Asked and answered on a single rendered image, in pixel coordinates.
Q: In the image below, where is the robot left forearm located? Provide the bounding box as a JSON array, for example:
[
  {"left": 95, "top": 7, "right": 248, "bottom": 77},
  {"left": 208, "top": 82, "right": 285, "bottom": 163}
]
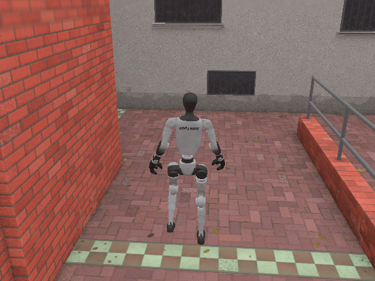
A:
[{"left": 152, "top": 141, "right": 165, "bottom": 164}]

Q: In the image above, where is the robot right hand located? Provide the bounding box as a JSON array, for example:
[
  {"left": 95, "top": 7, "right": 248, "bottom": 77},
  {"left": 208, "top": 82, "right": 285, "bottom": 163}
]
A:
[{"left": 212, "top": 159, "right": 225, "bottom": 170}]

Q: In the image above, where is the right robot upper arm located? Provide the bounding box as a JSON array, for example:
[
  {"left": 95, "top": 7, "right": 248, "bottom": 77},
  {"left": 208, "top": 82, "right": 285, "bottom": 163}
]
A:
[{"left": 202, "top": 119, "right": 218, "bottom": 150}]

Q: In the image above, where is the right robot thigh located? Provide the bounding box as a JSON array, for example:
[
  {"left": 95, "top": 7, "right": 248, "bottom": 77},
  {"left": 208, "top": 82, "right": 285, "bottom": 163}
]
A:
[{"left": 195, "top": 164, "right": 207, "bottom": 208}]

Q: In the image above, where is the robot left hand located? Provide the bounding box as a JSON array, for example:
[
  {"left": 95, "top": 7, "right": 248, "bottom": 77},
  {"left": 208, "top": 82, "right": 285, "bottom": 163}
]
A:
[{"left": 149, "top": 160, "right": 162, "bottom": 174}]

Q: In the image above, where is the left robot foot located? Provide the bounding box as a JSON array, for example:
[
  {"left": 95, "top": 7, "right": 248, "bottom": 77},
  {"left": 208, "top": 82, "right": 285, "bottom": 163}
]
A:
[{"left": 167, "top": 222, "right": 175, "bottom": 233}]

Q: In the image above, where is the robot right forearm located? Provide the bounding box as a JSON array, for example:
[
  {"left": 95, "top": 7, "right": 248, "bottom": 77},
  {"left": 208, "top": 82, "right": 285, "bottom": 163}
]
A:
[{"left": 213, "top": 142, "right": 224, "bottom": 162}]

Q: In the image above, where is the left robot upper arm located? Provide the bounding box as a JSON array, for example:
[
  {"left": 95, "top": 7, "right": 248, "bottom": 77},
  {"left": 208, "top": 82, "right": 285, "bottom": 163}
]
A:
[{"left": 160, "top": 118, "right": 177, "bottom": 150}]

